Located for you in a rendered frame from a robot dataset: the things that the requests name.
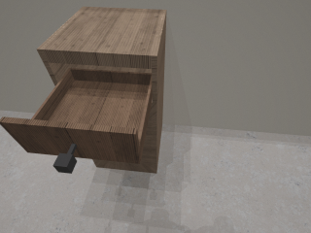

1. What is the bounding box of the drawer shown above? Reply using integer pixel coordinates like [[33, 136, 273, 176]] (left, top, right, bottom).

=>
[[0, 68, 153, 164]]

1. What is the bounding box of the cabinet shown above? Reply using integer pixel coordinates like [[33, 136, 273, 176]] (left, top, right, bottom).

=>
[[37, 6, 167, 174]]

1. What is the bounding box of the handle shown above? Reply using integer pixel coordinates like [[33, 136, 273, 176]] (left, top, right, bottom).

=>
[[53, 143, 77, 174]]

